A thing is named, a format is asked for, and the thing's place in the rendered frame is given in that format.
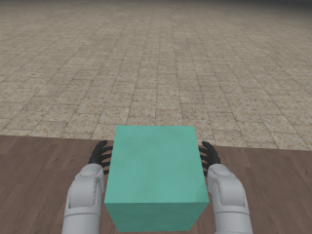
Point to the carton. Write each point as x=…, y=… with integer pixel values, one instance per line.
x=156, y=180

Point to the right robot forearm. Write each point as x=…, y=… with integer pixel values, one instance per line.
x=231, y=210

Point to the right robot hand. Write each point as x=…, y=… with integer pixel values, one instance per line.
x=211, y=158

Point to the left robot hand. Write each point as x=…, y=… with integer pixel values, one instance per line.
x=97, y=156

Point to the left robot forearm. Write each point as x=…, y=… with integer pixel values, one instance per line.
x=83, y=202

